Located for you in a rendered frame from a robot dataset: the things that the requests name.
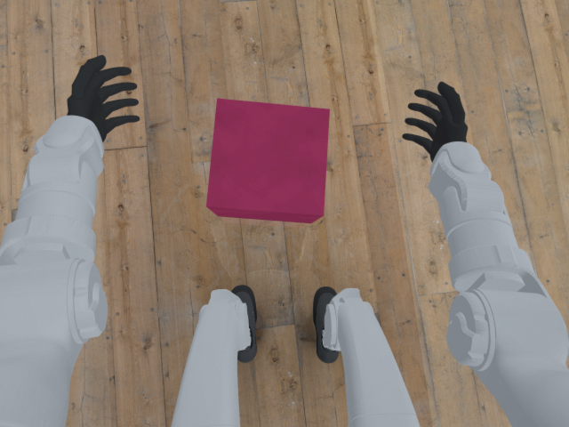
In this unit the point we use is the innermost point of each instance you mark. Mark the carton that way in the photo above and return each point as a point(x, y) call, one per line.
point(268, 161)

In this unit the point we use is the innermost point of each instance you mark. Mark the robot right hand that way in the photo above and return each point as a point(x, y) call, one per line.
point(450, 121)

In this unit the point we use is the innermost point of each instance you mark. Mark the robot left hand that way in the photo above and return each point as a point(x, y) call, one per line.
point(88, 94)

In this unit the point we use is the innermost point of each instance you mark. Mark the left robot foot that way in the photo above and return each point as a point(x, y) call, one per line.
point(246, 296)

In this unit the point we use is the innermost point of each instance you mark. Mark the robot left shin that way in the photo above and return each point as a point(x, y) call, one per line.
point(224, 293)

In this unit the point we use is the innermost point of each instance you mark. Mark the left robot upper arm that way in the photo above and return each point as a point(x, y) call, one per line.
point(48, 310)

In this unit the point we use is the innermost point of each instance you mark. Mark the right robot forearm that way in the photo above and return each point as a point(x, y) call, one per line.
point(482, 244)

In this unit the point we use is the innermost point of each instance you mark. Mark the right robot upper arm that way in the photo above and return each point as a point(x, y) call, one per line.
point(516, 344)

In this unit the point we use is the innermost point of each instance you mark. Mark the left robot forearm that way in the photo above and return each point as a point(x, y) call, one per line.
point(58, 196)

